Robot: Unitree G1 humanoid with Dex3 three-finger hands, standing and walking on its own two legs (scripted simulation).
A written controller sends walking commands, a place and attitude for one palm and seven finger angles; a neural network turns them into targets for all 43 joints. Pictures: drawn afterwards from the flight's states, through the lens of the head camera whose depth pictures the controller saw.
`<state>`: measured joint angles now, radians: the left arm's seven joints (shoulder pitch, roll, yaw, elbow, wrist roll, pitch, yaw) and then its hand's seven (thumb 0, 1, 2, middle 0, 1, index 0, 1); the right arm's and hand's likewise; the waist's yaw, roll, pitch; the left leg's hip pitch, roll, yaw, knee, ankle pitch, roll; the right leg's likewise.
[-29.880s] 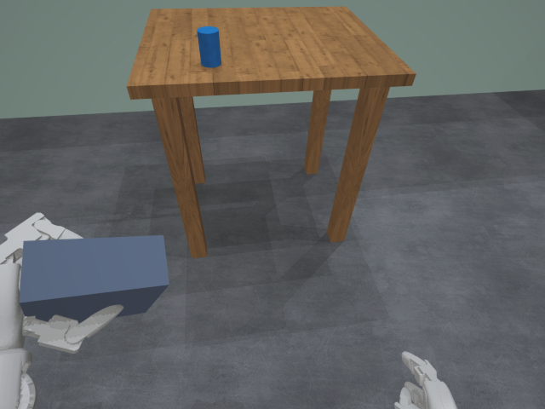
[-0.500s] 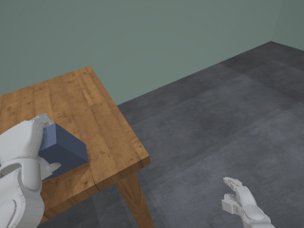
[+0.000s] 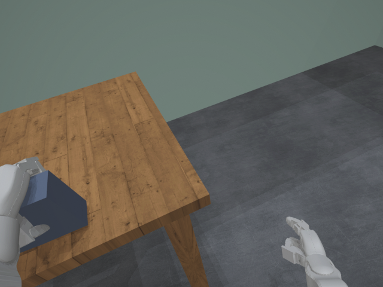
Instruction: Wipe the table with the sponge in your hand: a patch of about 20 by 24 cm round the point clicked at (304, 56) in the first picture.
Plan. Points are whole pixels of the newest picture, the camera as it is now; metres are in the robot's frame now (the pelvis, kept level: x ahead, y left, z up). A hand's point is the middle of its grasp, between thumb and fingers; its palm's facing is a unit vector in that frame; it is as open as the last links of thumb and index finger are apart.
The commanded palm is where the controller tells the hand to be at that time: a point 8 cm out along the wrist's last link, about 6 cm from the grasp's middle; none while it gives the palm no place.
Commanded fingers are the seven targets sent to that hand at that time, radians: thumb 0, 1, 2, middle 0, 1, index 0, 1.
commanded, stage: wipe forward along the middle lane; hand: left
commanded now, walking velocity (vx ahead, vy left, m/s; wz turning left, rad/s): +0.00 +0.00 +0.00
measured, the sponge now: (41, 218) +0.18 +0.31 +0.12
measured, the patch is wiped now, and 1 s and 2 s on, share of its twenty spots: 1.00 1.00 1.00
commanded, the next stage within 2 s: slide back across to the first lane in 1.58 s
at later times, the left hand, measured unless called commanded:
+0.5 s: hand (27, 193) +0.20 +0.33 +0.16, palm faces +0.09 -0.04 -1.00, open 9.6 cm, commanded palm +0.18 +0.33 +0.20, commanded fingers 0.00 0.10 1.30 -1.20 -1.60 -1.20 -1.60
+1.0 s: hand (38, 165) +0.27 +0.36 +0.16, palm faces -0.05 +0.00 -1.00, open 9.6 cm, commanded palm +0.25 +0.37 +0.18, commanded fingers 0.00 0.10 1.30 -1.20 -1.60 -1.20 -1.60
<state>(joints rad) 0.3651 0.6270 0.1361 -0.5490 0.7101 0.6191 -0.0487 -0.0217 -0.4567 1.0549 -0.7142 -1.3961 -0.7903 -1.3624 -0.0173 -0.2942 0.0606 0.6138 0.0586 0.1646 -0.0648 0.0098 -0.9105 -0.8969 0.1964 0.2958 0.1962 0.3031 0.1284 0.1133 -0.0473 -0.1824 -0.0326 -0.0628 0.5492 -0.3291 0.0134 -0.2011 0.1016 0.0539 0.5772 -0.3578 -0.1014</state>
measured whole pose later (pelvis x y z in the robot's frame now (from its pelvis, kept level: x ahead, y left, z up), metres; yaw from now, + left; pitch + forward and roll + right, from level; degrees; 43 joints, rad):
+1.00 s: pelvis -0.05 +0.00 +0.00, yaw +4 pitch +0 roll +1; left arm -0.47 0.63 -0.05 0.49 0.92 0.35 -0.16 0.01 -0.55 1.14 -0.77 -1.37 -0.84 -1.33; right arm 0.16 -0.33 0.06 0.70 0.05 0.08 -0.10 0.01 -0.91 -0.90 0.20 0.30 0.20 0.30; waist 0.04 0.10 -0.06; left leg -0.25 -0.03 -0.09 0.49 -0.24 0.00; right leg -0.25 0.08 -0.02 0.51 -0.26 -0.10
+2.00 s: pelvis -0.02 +0.00 +0.00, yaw +4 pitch +6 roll +1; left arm -0.57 0.80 0.18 0.79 0.93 0.06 -0.08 0.01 -0.56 1.16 -0.77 -1.37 -0.82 -1.39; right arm 0.23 -0.33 0.02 0.70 0.07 0.17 -0.09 0.01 -0.91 -0.90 0.20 0.30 0.20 0.30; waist -0.01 0.08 -0.07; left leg -0.38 -0.01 -0.08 0.58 -0.31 0.02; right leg -0.36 0.09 -0.03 0.58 -0.32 -0.11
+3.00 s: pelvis -0.01 +0.10 +0.01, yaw +4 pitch +2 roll -1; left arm -0.14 0.62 0.02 -0.07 0.89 0.47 -0.11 0.00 -0.48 1.10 -0.72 -1.39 -0.76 -1.43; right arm 0.04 -0.28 0.08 0.62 0.05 0.13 -0.01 0.01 -0.91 -0.90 0.20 0.30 0.20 0.30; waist 0.12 0.12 -0.04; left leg -0.20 -0.12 -0.04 0.40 -0.24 0.11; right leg -0.16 -0.01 0.02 0.37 -0.25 -0.01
